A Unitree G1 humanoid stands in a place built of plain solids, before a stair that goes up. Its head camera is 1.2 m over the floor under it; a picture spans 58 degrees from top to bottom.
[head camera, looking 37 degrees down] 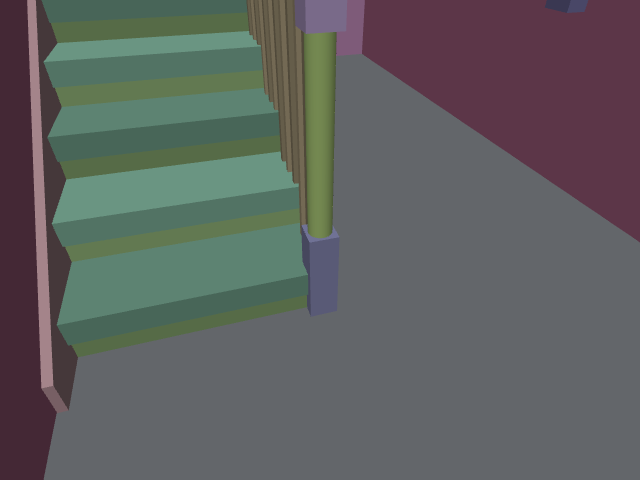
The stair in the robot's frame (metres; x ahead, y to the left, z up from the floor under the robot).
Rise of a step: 0.19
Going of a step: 0.29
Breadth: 0.90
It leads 17 degrees to the left of straight ahead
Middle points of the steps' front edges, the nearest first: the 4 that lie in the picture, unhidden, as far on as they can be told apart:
1.03 0.43 0.19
1.32 0.47 0.37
1.60 0.55 0.56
1.88 0.64 0.74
